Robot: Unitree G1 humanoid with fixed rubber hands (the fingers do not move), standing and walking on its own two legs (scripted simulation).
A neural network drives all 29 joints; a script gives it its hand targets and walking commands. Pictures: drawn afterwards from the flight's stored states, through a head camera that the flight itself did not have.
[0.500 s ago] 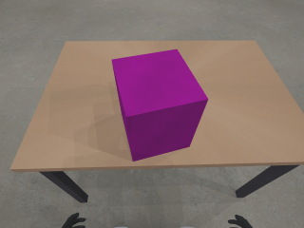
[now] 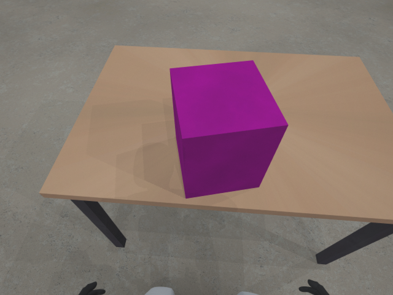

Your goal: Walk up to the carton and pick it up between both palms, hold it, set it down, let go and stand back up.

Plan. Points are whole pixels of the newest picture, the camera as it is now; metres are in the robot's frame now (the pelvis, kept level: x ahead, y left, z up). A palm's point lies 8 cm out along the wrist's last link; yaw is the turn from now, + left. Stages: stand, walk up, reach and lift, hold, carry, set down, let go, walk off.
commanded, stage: walk up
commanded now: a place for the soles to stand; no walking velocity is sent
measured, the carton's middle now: (217, 132) +0.46 -0.05 +0.01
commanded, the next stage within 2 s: reach and lift in 0.74 s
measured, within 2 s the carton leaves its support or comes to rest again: neither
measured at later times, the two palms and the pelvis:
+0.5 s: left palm out of the picture +0.03 +0.27 -0.13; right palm out of the picture +0.07 -0.26 -0.11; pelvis -0.02 +0.00 +0.00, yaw +3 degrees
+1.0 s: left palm (91, 283) +0.16 +0.24 -0.11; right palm out of the picture +0.12 -0.25 -0.11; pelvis -0.04 -0.02 -0.02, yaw -3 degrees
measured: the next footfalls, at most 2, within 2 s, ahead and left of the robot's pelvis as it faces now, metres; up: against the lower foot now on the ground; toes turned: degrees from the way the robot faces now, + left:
none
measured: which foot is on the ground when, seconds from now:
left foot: down 0.00-1.00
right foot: down 0.00-1.00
